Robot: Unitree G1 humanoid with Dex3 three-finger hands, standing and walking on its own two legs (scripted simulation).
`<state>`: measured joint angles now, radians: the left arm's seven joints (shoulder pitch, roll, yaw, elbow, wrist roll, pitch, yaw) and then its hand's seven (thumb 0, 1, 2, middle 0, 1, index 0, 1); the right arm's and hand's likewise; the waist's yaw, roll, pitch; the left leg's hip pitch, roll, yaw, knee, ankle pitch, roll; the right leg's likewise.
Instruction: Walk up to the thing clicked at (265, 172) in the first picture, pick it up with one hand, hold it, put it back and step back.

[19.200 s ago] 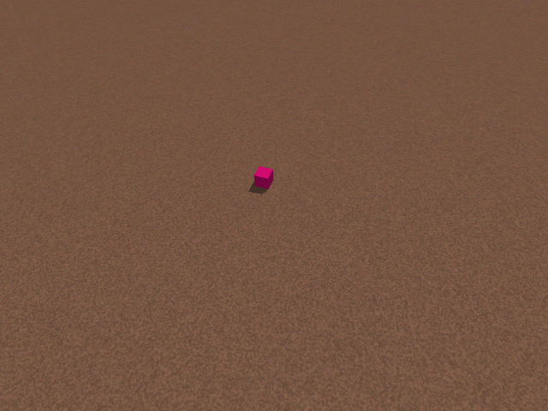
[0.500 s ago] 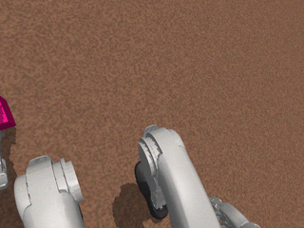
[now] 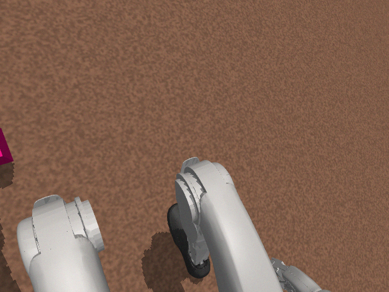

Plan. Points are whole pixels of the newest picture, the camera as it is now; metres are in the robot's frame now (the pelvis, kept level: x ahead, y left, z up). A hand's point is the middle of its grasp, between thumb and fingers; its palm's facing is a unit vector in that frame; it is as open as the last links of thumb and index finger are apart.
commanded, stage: close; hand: left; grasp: from above
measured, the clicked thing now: out of the picture +0.43 +0.32 -0.27
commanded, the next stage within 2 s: settle in 1.62 s
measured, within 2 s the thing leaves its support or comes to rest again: neither
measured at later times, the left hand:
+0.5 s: hand out of the picture +0.42 +0.33 -0.24, palm faces -0.43 -0.17 -0.89, open 12.1 cm
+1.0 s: hand out of the picture +0.41 +0.33 -0.24, palm faces -0.43 -0.18 -0.89, open 11.5 cm
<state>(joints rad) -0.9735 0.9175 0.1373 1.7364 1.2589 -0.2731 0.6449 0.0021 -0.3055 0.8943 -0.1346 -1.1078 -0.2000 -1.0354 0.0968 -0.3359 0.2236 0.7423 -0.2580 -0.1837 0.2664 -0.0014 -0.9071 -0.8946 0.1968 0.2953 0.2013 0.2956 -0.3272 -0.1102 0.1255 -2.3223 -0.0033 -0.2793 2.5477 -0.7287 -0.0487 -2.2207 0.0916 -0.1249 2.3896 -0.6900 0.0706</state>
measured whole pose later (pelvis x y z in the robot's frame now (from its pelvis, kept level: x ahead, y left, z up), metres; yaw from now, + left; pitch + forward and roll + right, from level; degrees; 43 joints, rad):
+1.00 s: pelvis +0.00 +0.00 +0.00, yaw -1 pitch +27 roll -13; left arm -1.01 0.93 0.13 1.77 1.24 -0.21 0.66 -0.01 -0.16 0.76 -0.38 -0.91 -0.40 -0.86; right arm 0.10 -0.35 0.23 0.74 -0.26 -0.25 0.28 0.00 -0.90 -0.90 0.20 0.29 0.20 0.30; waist -0.35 -0.11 0.13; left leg -2.33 0.00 -0.28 2.55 -0.72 -0.04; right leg -2.22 0.09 -0.13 2.38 -0.67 0.07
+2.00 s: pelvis +0.00 +0.00 +0.00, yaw -1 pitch +28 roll -14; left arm -0.96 0.91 0.15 1.67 1.23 -0.19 0.63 -0.01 -0.22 0.87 -0.48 -0.94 -0.49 -0.93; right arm 0.12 -0.33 0.23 0.72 -0.26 -0.24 0.27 0.00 -0.92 -0.90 0.20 0.30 0.20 0.30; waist -0.33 -0.10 0.12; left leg -2.33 0.00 -0.28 2.54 -0.72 -0.04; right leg -2.22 0.08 -0.13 2.37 -0.68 0.07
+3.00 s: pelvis -0.01 +0.00 +0.06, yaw +7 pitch +34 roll -8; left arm -0.85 0.65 0.04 1.25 1.13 -0.11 0.24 -0.01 -0.23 0.85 -0.55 -0.86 -0.56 -0.84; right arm 0.20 -0.28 0.03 0.72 -0.08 -0.01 0.15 0.00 -0.91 -0.90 0.20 0.30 0.20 0.30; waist -0.19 0.04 -0.12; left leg -2.23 -0.01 -0.14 2.28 -0.66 -0.02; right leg -2.15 0.03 -0.04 2.21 -0.67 0.05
